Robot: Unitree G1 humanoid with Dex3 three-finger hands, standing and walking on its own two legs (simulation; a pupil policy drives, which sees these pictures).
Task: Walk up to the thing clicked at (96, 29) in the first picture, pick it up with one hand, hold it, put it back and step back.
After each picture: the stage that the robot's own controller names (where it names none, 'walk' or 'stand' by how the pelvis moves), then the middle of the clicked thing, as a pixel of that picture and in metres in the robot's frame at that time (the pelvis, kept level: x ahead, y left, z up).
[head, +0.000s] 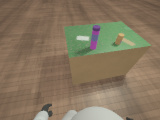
stand; (94, 38) +0.76 -0.01 +0.03
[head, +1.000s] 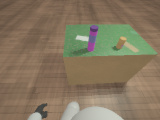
rise first; (92, 39) +0.70 +0.05 +0.06
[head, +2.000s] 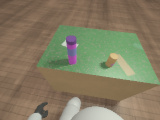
rise first; (72, 51) +0.46 +0.20 +0.05
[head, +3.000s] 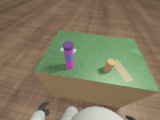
stand; (69, 57) +0.44 +0.19 +0.05
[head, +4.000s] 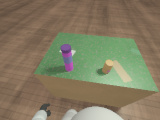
stand; (67, 59) +0.44 +0.20 +0.03
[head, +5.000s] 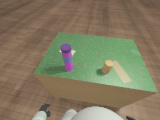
stand; (67, 59) +0.44 +0.20 +0.03
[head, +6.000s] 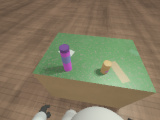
stand; (66, 59) +0.44 +0.21 +0.03
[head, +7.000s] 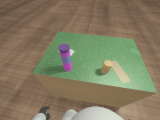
stand; (66, 59) +0.43 +0.21 +0.03
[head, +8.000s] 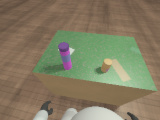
rise first; (66, 57) +0.44 +0.21 +0.03
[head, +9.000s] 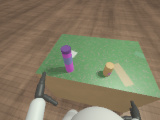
rise first; (68, 60) +0.42 +0.22 +0.04
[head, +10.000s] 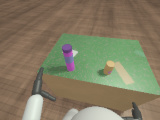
go down; (69, 59) +0.43 +0.22 +0.04
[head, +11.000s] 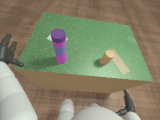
go down; (60, 49) +0.43 +0.20 +0.08
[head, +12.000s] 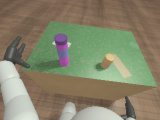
go down; (63, 52) +0.43 +0.20 +0.08
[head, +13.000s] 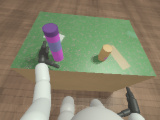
close in; (55, 46) +0.45 +0.21 +0.12
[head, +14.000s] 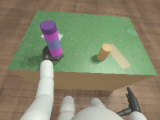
lift; (53, 44) +0.45 +0.22 +0.12
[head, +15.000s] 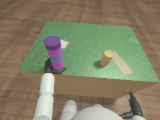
lift; (56, 57) +0.36 +0.21 +0.13
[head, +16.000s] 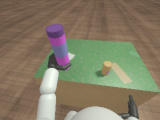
hold; (60, 51) +0.31 +0.18 +0.26
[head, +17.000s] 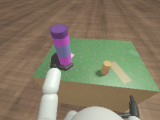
hold; (63, 51) +0.32 +0.16 +0.25
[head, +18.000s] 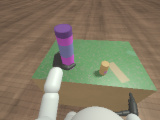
crouch; (66, 51) +0.32 +0.14 +0.26
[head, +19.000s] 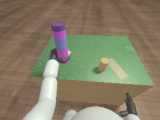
crouch; (61, 45) +0.42 +0.19 +0.20
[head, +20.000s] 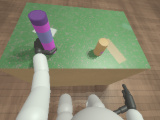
lower; (45, 37) +0.49 +0.23 +0.13
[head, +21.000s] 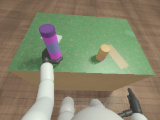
lower; (53, 47) +0.44 +0.22 +0.12
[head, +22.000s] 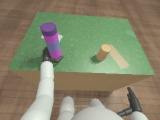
lower; (53, 46) +0.44 +0.22 +0.12
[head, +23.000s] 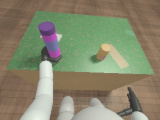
lower; (52, 45) +0.45 +0.22 +0.12
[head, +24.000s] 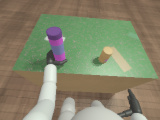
open; (58, 49) +0.43 +0.20 +0.11
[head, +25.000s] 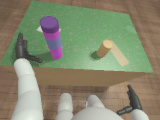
rise; (54, 42) +0.44 +0.20 +0.13
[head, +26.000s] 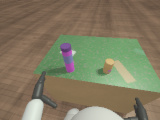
sink last; (68, 59) +0.42 +0.20 +0.09
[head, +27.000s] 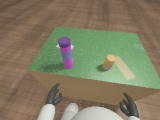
stand; (66, 55) +0.42 +0.20 +0.10
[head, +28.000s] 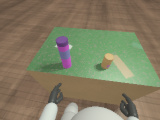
stand; (65, 54) +0.42 +0.21 +0.10
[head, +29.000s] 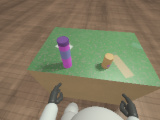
stand; (65, 54) +0.43 +0.20 +0.10
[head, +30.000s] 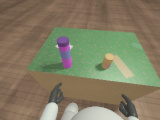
stand; (65, 54) +0.42 +0.21 +0.10
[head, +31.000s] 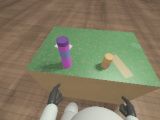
stand; (65, 54) +0.42 +0.20 +0.10
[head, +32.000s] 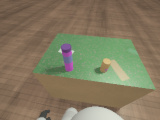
stand; (68, 59) +0.44 +0.20 +0.05
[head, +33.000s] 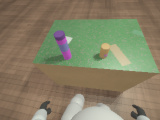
walk; (64, 47) +0.49 +0.25 +0.06
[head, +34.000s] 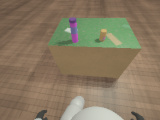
walk; (74, 31) +0.78 +0.26 +0.05
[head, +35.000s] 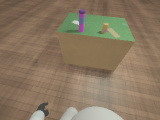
stand; (81, 21) +1.04 +0.19 +0.05
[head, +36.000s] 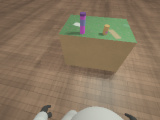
stand; (82, 23) +1.03 +0.18 +0.03
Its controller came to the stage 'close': yes
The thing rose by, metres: 0.22
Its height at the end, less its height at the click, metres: +0.00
